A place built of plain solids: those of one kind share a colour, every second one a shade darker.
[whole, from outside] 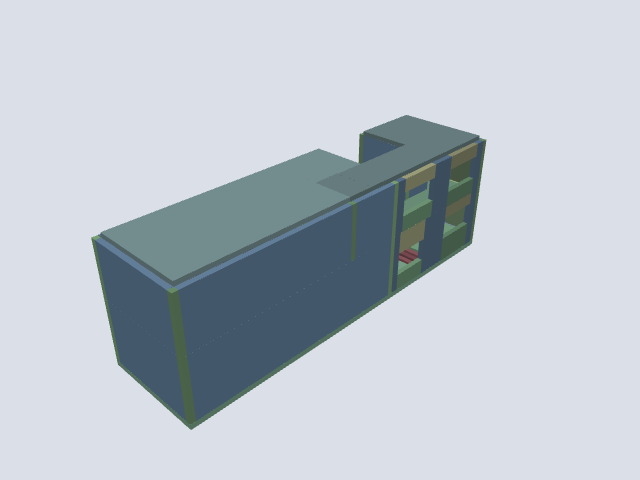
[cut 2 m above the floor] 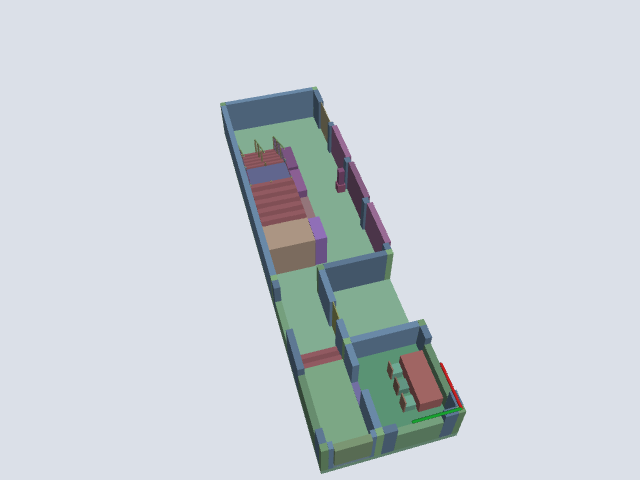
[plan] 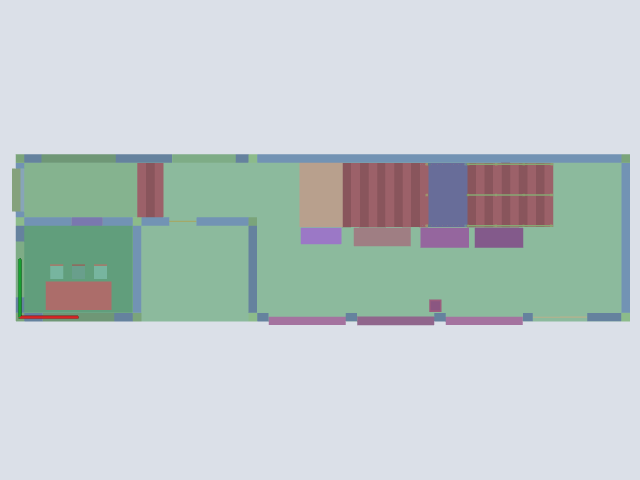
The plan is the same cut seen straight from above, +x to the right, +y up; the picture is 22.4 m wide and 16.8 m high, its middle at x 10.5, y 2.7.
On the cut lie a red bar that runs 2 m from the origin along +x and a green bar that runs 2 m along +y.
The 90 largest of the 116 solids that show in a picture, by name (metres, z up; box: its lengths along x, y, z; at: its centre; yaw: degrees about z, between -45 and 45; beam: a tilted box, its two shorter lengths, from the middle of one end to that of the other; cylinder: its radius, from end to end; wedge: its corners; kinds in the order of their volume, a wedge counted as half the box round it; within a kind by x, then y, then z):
{
 "wall_1": {"box": [0.3, 0.55, 3.57], "at": [0.0, 0.42, 1.78]},
 "wall_2": {"box": [0.3, 0.55, 3.57], "at": [0.0, 2.92, 1.78]},
 "wall_3": {"box": [0.6, 0.3, 3.57], "at": [0.45, 5.55, 1.78]},
 "wall_4": {"box": [0.6, 0.3, 3.08], "at": [0.45, 5.55, 5.1]},
 "wall_5": {"box": [0.65, 0.3, 3.57], "at": [0.47, 0.0, 1.78]},
 "wall_6": {"box": [1.65, 0.3, 3.27], "at": [0.97, 3.35, 1.63]},
 "wall_7": {"box": [1.8, 0.3, 3.08], "at": [3.05, 3.35, 5.1]},
 "wall_8": {"box": [1.05, 0.3, 3.27], "at": [3.42, 3.35, 1.63]},
 "wall_9": {"box": [0.65, 0.3, 3.57], "at": [3.62, 0.0, 1.78]},
 "wall_10": {"box": [1.48, 0.3, 3.08], "at": [4.09, 5.55, 5.1]},
 "wall_11": {"box": [0.3, 3.05, 3.27], "at": [4.1, 1.68, 1.63]},
 "wall_12": {"box": [0.3, 3.05, 3.08], "at": [4.1, 1.68, 5.1]},
 "wall_13": {"box": [1.98, 0.3, 3.57], "at": [4.34, 5.55, 1.78]},
 "wall_14": {"box": [0.98, 0.3, 3.27], "at": [4.74, 3.35, 1.63]},
 "wall_15": {"box": [1.83, 0.3, 3.27], "at": [7.09, 3.35, 1.63]},
 "wall_16": {"box": [0.58, 0.3, 3.08], "at": [7.71, 5.55, 5.1]},
 "wall_17": {"box": [0.45, 0.3, 3.57], "at": [7.77, 5.55, 1.78]},
 "wall_18": {"box": [0.3, 3.05, 3.27], "at": [8.15, 1.68, 1.63]},
 "wall_19": {"box": [0.4, 0.3, 3.57], "at": [8.5, 0.0, 1.78]},
 "wall_20": {"box": [2.85, 0.3, 3.08], "at": [9.72, 5.55, 5.1]},
 "wall_21": {"box": [0.4, 0.3, 3.57], "at": [11.6, 0.0, 1.78]},
 "wall_22": {"box": [12.75, 0.3, 3.57], "at": [14.68, 5.55, 1.78]},
 "wall_23": {"box": [0.4, 0.3, 3.57], "at": [14.7, 0.0, 1.78]},
 "wall_24": {"box": [9.6, 0.3, 3.08], "at": [16.25, 5.55, 5.1]},
 "wall_25": {"box": [0.35, 0.3, 3.57], "at": [17.77, 0.0, 1.78]},
 "wall_26": {"box": [1.2, 0.3, 3.57], "at": [20.45, 0.0, 1.78]},
 "wall_27": {"box": [0.3, 5.25, 3.57], "at": [21.2, 2.77, 1.78]},
 "wall_28": {"box": [0.3, 5.25, 3.08], "at": [21.2, 2.77, 5.1]},
 "floor_slab_1": {"box": [9.63, 2.2, 0.3], "at": [4.96, 4.3, 3.41]},
 "floor_slab_2": {"box": [21.5, 5.85, 0.3], "at": [10.6, 2.77, -0.15]},
 "tread_slab_1": {"box": [0.32, 2.25, 3.4], "at": [11.44, 4.27, 1.7]},
 "tread_slab_2": {"box": [0.32, 2.25, 3.24], "at": [11.74, 4.27, 1.62]},
 "tread_slab_3": {"box": [0.32, 2.25, 3.08], "at": [12.04, 4.27, 1.54]},
 "tread_slab_4": {"box": [0.32, 2.25, 2.92], "at": [12.34, 4.27, 1.46]},
 "tread_slab_5": {"box": [0.32, 2.25, 2.75], "at": [12.64, 4.27, 1.38]},
 "tread_slab_6": {"box": [0.32, 2.25, 2.59], "at": [12.94, 4.27, 1.3]},
 "tread_slab_7": {"box": [0.32, 2.25, 2.43], "at": [13.24, 4.27, 1.21]},
 "tread_slab_8": {"box": [0.32, 2.25, 2.27], "at": [13.54, 4.27, 1.13]},
 "tread_slab_9": {"box": [0.32, 2.25, 2.11], "at": [13.84, 4.27, 1.05]},
 "tread_slab_10": {"box": [0.32, 2.25, 1.95], "at": [14.14, 4.27, 0.97]},
 "tread_slab_11": {"box": [0.32, 2.25, 1.62], "at": [15.8, 4.27, 0.81]},
 "tread_slab_12": {"box": [0.32, 2.25, 1.46], "at": [16.1, 4.27, 0.73]},
 "tread_slab_13": {"box": [0.32, 2.25, 1.3], "at": [16.4, 4.27, 0.65]},
 "tread_slab_14": {"box": [0.32, 2.25, 1.14], "at": [16.7, 4.27, 0.57]},
 "tread_slab_15": {"box": [0.32, 2.25, 0.98], "at": [17.0, 4.27, 0.49]},
 "tread_slab_16": {"box": [0.32, 2.25, 0.81], "at": [17.3, 4.27, 0.41]},
 "tread_slab_17": {"box": [0.32, 2.25, 0.65], "at": [17.6, 4.27, 0.33]},
 "tread_slab_18": {"box": [0.32, 2.25, 0.49], "at": [17.9, 4.27, 0.24]},
 "roof_slab_1": {"box": [4.1, 3.05, 0.25], "at": [2.2, 1.68, 6.77]},
 "roof_slab_2": {"box": [9.63, 2.2, 0.25], "at": [4.96, 4.3, 6.77]},
 "roof_slab_3": {"box": [3.3, 3.0, 0.25], "at": [9.65, 1.65, 6.77]},
 "roof_slab_4": {"box": [1.52, 2.25, 0.25], "at": [10.54, 4.28, 6.77]},
 "roof_slab_5": {"box": [9.75, 5.25, 0.25], "at": [16.18, 2.77, 6.77]},
 "landing_top_slab_1": {"box": [1.52, 2.25, 3.57], "at": [10.54, 4.28, 1.78]},
 "deck_room_slab_1": {"box": [3.8, 3.05, 0.61], "at": [2.05, 1.68, 0.25]},
 "front_pane_1": {"box": [2.7, 0.3, 2.82], "at": [10.05, -0.13, 1.41]},
 "front_pane_2": {"box": [2.7, 0.3, 2.82], "at": [13.15, -0.13, 1.41]},
 "front_pane_3": {"box": [2.7, 0.3, 2.82], "at": [16.25, -0.13, 1.41]},
 "landing_slab_1": {"box": [1.38, 2.25, 1.78], "at": [14.97, 4.28, 0.89]},
 "wall_sill_win_1": {"box": [0.3, 1.95, 1.51], "at": [0.0, 1.68, 0.75]},
 "wall_sill_win_2": {"box": [2.5, 0.3, 1.51], "at": [2.05, 0.0, 0.75]},
 "wall_sill_win_3": {"box": [2.6, 0.3, 1.51], "at": [2.05, 5.55, 0.75]},
 "wall_sill_win_4": {"box": [2.6, 0.3, 0.95], "at": [2.05, 5.55, 4.04]},
 "wall_sill_win_5": {"box": [2.6, 0.3, 0.95], "at": [6.12, 5.55, 4.04]},
 "wall_sill_win_6": {"box": [2.23, 0.3, 0.95], "at": [6.44, 5.55, 0.47]},
 "deck_corr_slab_1": {"box": [3.95, 1.9, 0.61], "at": [2.12, 4.45, 0.25]},
 "wallpost_1": {"box": [0.3, 0.3, 3.57], "at": [0.0, 0.0, 1.78]},
 "wallpost_2": {"box": [0.3, 0.3, 3.57], "at": [0.0, 3.35, 1.78]},
 "wallpost_3": {"box": [0.3, 0.3, 3.57], "at": [0.0, 5.55, 1.78]},
 "wallpost_4": {"box": [0.3, 0.3, 3.57], "at": [4.1, 0.0, 1.78]},
 "wallpost_5": {"box": [0.3, 0.3, 3.27], "at": [4.1, 3.35, 1.63]},
 "wallpost_6": {"box": [0.3, 0.3, 3.57], "at": [8.15, 0.0, 1.78]},
 "wallpost_7": {"box": [0.3, 0.3, 3.27], "at": [8.15, 3.35, 1.63]},
 "wallpost_8": {"box": [0.3, 0.3, 3.57], "at": [8.15, 5.55, 1.78]},
 "wallpost_9": {"box": [0.3, 0.3, 3.08], "at": [11.3, 5.55, 5.1]},
 "wallpost_10": {"box": [0.3, 0.3, 3.57], "at": [21.2, 0.0, 1.78]},
 "wallpost_11": {"box": [0.3, 0.3, 3.08], "at": [21.2, 0.0, 5.1]},
 "wallpost_12": {"box": [0.3, 0.3, 3.57], "at": [21.2, 5.55, 1.78]},
 "wallpost_13": {"box": [0.3, 0.3, 3.08], "at": [21.2, 5.55, 5.1]},
 "wall_head_win_1": {"box": [2.6, 0.3, 0.71], "at": [2.05, 5.55, 3.21]},
 "wall_head_win_2": {"box": [2.6, 0.3, 0.78], "at": [2.05, 5.55, 6.25]},
 "wall_head_win_3": {"box": [2.6, 0.3, 0.78], "at": [6.12, 5.55, 6.25]},
 "wall_head_win_4": {"box": [2.23, 0.3, 1.27], "at": [6.44, 5.55, 2.93]},
 "reg_desk_body_1": {"box": [1.7, 0.7, 1.05], "at": [14.87, 2.78, 0.52]},
 "reg_desk_body_2": {"box": [1.7, 0.7, 1.05], "at": [16.77, 2.78, 0.52]},
 "corr_end_pane_1": {"box": [0.3, 1.5, 2.4], "at": [-0.13, 4.45, 1.76]},
 "corr_end_pane_2": {"box": [0.3, 1.5, 2.4], "at": [-0.13, 4.45, 4.76]},
 "room_table_body_1": {"box": [2.3, 1.0, 0.74], "at": [2.05, 0.75, 0.93]},
 "coat_rack_body_1": {"box": [1.42, 0.58, 1.95], "at": [10.54, 2.84, 0.97]},
 "coffee_counter_body_1": {"box": [2.0, 0.65, 0.92], "at": [12.68, 2.8, 0.46]}
}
